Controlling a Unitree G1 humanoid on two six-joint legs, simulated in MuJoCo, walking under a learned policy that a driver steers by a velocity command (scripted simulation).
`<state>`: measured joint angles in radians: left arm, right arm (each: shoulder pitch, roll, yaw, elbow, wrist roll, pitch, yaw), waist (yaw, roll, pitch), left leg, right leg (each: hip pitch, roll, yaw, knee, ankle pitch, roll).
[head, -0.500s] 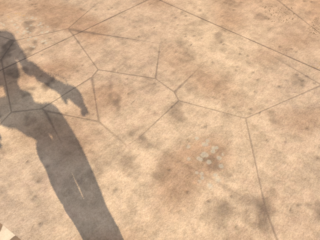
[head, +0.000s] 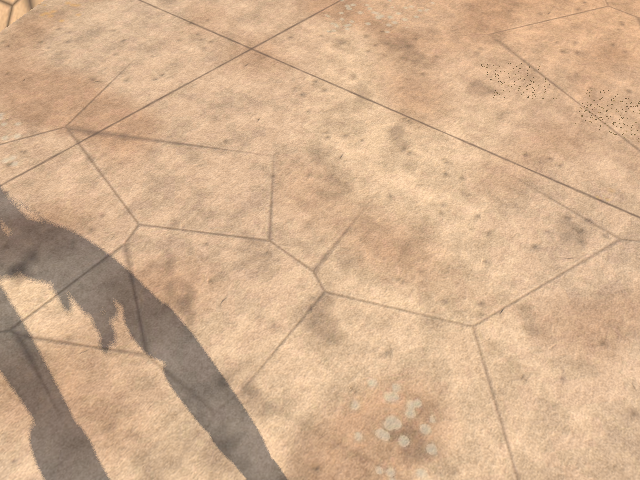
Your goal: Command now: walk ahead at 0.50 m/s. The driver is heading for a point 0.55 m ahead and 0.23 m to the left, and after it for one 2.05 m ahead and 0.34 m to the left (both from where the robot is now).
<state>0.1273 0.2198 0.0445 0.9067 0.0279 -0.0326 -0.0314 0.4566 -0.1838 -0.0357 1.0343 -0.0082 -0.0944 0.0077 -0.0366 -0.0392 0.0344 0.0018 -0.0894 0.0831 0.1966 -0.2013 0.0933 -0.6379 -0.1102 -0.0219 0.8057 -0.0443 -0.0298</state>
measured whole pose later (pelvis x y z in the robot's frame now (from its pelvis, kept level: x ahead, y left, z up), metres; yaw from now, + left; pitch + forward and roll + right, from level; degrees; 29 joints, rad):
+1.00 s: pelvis +0.51 +0.07 +0.00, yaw +28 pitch +0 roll +0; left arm 0.13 0.24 0.06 0.83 0.04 -0.04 -0.01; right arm 0.33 -0.25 -0.08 0.95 0.00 -0.05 0.00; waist -0.03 -0.02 0.06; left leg -0.14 -0.15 -0.01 0.33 -0.19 0.15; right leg -0.61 -0.14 0.03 1.03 -0.24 0.04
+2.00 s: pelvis +0.98 +0.33 +0.00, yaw +18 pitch +1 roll +0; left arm 0.29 0.31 0.08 0.81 0.03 -0.01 -0.04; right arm 0.24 -0.25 -0.03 0.79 -0.03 -0.09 -0.01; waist 0.01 -0.05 0.01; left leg -0.20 -0.02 0.08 0.37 -0.19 0.04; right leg -0.49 0.00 0.03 1.09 -0.31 -0.05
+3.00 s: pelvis +1.52 +0.36 -0.01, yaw -15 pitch +1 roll +0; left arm 0.35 0.30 0.05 0.82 0.03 -0.04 -0.01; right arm 0.19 -0.26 -0.03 0.75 -0.03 -0.06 0.01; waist 0.03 -0.03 0.03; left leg -0.33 -0.03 0.04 0.50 -0.18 0.05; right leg -0.31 0.09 0.09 1.11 -0.37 -0.08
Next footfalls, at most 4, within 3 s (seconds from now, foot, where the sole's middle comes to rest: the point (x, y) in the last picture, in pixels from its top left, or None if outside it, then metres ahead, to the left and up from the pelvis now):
0.20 right None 0.29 -0.12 -0.78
0.76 left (264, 473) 0.52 0.11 -0.78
1.30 right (255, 321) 0.88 0.14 -0.78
1.80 left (141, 288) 0.99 0.43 -0.78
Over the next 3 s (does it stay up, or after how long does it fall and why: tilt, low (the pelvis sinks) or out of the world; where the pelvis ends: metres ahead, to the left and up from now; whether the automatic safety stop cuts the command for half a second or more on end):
stays up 1.52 0.36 -0.01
